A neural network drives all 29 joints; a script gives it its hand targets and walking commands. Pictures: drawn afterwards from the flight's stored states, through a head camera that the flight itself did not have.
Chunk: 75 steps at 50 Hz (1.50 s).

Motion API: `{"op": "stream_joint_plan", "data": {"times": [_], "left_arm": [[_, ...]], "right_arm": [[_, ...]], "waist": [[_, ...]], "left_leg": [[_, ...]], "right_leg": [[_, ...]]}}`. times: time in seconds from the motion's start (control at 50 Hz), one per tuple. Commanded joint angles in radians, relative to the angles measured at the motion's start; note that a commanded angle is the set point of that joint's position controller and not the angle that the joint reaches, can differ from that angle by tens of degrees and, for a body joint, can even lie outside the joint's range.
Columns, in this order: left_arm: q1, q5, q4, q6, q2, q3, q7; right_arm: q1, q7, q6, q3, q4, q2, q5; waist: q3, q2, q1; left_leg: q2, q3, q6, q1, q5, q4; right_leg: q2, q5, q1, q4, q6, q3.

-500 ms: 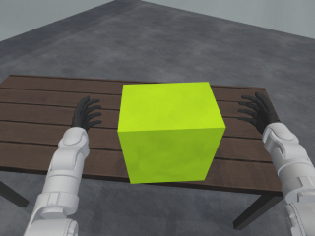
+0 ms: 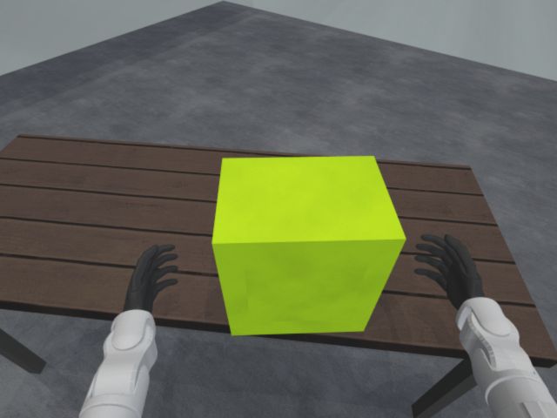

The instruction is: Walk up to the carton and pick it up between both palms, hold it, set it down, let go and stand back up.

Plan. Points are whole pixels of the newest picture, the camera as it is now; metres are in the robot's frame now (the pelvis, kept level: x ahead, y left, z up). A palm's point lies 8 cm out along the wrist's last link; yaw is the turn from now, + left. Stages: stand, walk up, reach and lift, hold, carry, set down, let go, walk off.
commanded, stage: set down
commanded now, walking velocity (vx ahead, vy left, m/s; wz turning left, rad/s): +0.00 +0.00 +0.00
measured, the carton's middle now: (298, 251) +0.40 -0.01 -0.01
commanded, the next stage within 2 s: let go in 1.58 s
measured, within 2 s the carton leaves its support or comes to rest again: neither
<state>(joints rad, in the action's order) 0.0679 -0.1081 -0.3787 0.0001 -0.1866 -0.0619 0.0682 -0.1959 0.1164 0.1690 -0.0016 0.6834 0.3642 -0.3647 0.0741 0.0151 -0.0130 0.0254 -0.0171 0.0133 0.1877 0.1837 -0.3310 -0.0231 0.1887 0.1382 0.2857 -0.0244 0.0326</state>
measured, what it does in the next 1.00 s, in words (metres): stands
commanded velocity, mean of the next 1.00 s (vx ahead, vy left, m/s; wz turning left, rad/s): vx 0.00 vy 0.00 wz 0.00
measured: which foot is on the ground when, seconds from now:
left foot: down 0.00-1.00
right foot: down 0.00-1.00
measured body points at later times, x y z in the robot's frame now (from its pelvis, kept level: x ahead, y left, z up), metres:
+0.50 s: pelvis -0.02 +0.00 -0.01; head -0.01 +0.00 +0.44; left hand +0.22 +0.23 -0.04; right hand +0.24 -0.24 -0.04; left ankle -0.01 +0.12 -0.75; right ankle -0.03 -0.10 -0.75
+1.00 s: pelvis +0.00 +0.00 +0.00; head -0.01 +0.01 +0.44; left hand +0.20 +0.23 -0.07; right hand +0.19 -0.23 -0.06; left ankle -0.01 +0.12 -0.75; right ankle -0.03 -0.10 -0.75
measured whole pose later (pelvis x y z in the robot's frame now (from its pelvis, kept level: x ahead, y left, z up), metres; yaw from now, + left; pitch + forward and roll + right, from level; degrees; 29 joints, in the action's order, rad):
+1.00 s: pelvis +0.00 +0.00 +0.00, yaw -1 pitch -2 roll +0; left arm -0.12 -0.08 -0.66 0.17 -0.21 -0.02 0.03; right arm 0.08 0.05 0.37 0.06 0.83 0.22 -0.19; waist -0.02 0.03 -0.03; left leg 0.03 -0.03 0.02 0.12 0.23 -0.39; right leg -0.03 0.25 0.10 0.39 -0.03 0.00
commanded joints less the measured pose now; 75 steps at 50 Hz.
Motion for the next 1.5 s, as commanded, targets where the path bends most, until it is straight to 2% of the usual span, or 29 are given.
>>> {"op": "stream_joint_plan", "data": {"times": [0.0, 0.1, 0.2, 0.32, 0.42, 0.48, 0.6, 0.66, 0.74, 0.82, 0.88, 1.04, 1.16, 1.34, 1.48], "left_arm": [[0.164, -0.001, 0.07, 0.102, -0.051, 0.003, 0.01], [0.111, 0.008, -0.057, 0.2, -0.042, -0.007, 0.012], [0.085, 0.017, -0.15, 0.315, -0.047, -0.015, 0.015], [0.116, -0.025, -0.208, 0.432, -0.067, 0.031, 0.022], [0.105, -0.064, -0.26, 0.466, -0.074, 0.076, 0.013], [0.078, -0.07, -0.289, 0.451, -0.079, 0.079, 0.002], [0.028, -0.058, -0.316, 0.393, -0.1, 0.053, -0.023], [0.01, -0.041, -0.312, 0.353, -0.111, 0.037, -0.033], [-0.017, -0.012, -0.269, 0.303, -0.123, 0.019, -0.037], [-0.054, 0.017, -0.218, 0.246, -0.117, 0.016, -0.035], [-0.081, 0.029, -0.177, 0.204, -0.113, 0.02, -0.036], [-0.156, 0.05, -0.119, 0.111, -0.097, 0.028, -0.047], [-0.188, 0.072, -0.086, 0.058, -0.081, 0.032, -0.045], [-0.193, 0.11, -0.059, -0.027, -0.081, 0.028, -0.038], [-0.197, 0.113, -0.047, -0.069, -0.096, 0.021, -0.045]], "right_arm": [[-0.123, 0.018, 0.076, -0.033, -0.098, 0.166, -0.003], [-0.062, 0.016, 0.149, 0.016, -0.066, 0.121, -0.011], [-0.013, 0.007, 0.25, 0.047, 0.01, 0.093, -0.019], [-0.024, 0.004, 0.346, 0.034, 0.109, 0.092, -0.001], [-0.025, 0.006, 0.362, 0.028, 0.174, 0.098, 0.018], [-0.012, 0.003, 0.357, 0.037, 0.198, 0.099, 0.028], [0.04, -0.018, 0.333, 0.065, 0.182, 0.07, 0.046], [0.069, -0.033, 0.313, 0.075, 0.16, 0.042, 0.064], [0.109, -0.048, 0.287, 0.074, 0.119, 0.011, 0.093], [0.148, -0.057, 0.259, 0.055, 0.095, -0.009, 0.132], [0.174, -0.065, 0.236, 0.033, 0.07, -0.02, 0.166], [0.231, -0.088, 0.169, -0.006, 0.024, -0.049, 0.253], [0.255, -0.088, 0.131, -0.025, 0.001, -0.059, 0.291], [0.273, -0.085, 0.075, -0.04, -0.014, -0.078, 0.33], [0.291, -0.094, 0.05, -0.042, -0.054, -0.09, 0.353]], "waist": [[0.17, 0.027, 0.009], [0.126, 0.051, -0.031], [0.105, 0.014, -0.048], [0.09, -0.025, -0.015], [0.095, -0.005, 0.015], [0.101, 0.023, 0.021], [0.079, 0.056, 0.006], [0.051, 0.049, -0.005], [0.023, 0.01, -0.022], [0.001, -0.03, -0.024], [-0.007, -0.034, -0.018], [-0.031, 0.012, 0.0], [-0.055, -0.001, -0.002], [-0.084, -0.039, -0.007], [-0.071, -0.02, -0.007]], "left_leg": [[-0.027, 0.028, 0.02, -0.16, -0.276, -0.016], [-0.034, 0.016, 0.003, -0.086, -0.218, -0.016], [-0.037, 0.004, 0.004, -0.04, -0.186, -0.036], [-0.03, 0.001, 0.016, -0.019, -0.101, -0.078], [-0.022, 0.007, 0.019, -0.032, -0.062, -0.105], [-0.021, 0.01, 0.018, -0.04, -0.083, -0.117], [-0.031, 0.002, 0.009, -0.041, -0.123, -0.114], [-0.035, -0.007, 0.004, -0.042, -0.117, -0.099], [-0.037, -0.017, 0.004, -0.06, -0.123, -0.076], [-0.033, -0.022, 0.01, -0.109, -0.144, -0.054], [-0.028, -0.023, 0.01, -0.141, -0.154, -0.041], [-0.02, -0.025, 0.005, -0.184, -0.204, -0.019], [-0.013, -0.025, 0.012, -0.2, -0.227, -0.006], [-0.01, -0.032, 0.017, -0.181, -0.191, 0.006], [-0.018, -0.044, 0.015, -0.174, -0.175, 0.0]], "right_leg": [[-0.017, -0.241, 0.019, -0.01, -0.006, -0.041], [0.001, -0.224, -0.008, 0.014, -0.001, -0.067], [0.012, -0.196, -0.012, 0.051, -0.005, -0.082], [0.012, -0.068, 0.08, 0.088, -0.012, -0.07], [0.003, -0.001, 0.138, 0.107, -0.013, -0.051], [-0.003, -0.027, 0.127, 0.115, -0.009, -0.046], [0.003, -0.117, 0.06, 0.113, 0.004, -0.058], [0.012, -0.139, 0.03, 0.102, 0.009, -0.067], [0.022, -0.152, 0.005, 0.084, 0.007, -0.074], [0.023, -0.145, 0.006, 0.057, -0.003, -0.067], [0.022, -0.134, 0.009, 0.036, -0.006, -0.061], [0.009, -0.157, -0.025, 0.0, -0.002, -0.048], [0.0, -0.132, -0.025, -0.017, -0.011, -0.037], [0.003, -0.083, -0.031, -0.021, -0.016, -0.033], [0.009, -0.108, -0.037, -0.009, -0.002, -0.032]]}}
